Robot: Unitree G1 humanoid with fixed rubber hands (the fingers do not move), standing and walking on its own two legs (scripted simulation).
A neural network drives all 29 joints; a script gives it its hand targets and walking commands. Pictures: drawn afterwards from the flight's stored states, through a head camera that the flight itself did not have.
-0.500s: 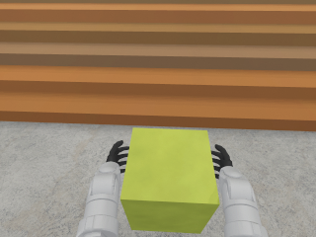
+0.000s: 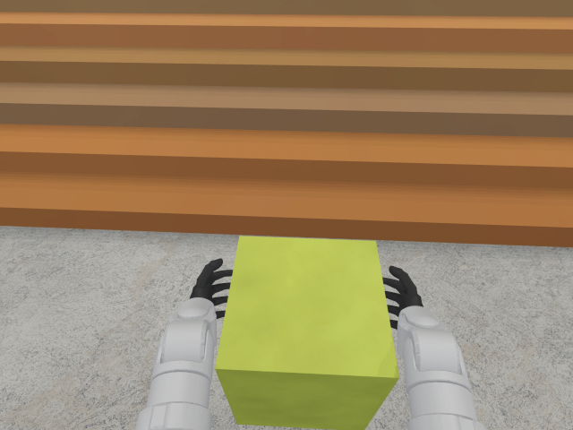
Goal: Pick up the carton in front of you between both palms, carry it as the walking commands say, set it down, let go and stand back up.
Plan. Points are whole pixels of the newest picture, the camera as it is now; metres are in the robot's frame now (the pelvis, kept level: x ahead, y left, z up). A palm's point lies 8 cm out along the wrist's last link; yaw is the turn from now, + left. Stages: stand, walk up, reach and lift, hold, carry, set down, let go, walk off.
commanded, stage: reach and lift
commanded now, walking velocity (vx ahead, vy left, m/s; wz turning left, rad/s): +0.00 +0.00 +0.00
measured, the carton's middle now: (303, 336) +0.29 +0.00 -0.04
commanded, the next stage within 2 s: hold in 0.24 s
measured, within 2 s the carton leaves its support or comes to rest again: neither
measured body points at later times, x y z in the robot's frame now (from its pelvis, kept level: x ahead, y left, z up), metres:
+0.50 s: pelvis +0.00 +0.00 +0.00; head -0.05 +0.00 +0.45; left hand +0.29 +0.15 +0.05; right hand +0.29 -0.15 +0.04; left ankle +0.00 +0.13 -0.74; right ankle +0.01 -0.13 -0.74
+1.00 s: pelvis -0.01 +0.00 +0.00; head -0.05 +0.00 +0.45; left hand +0.29 +0.15 +0.04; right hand +0.29 -0.15 +0.04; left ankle +0.00 +0.13 -0.74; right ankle +0.01 -0.13 -0.74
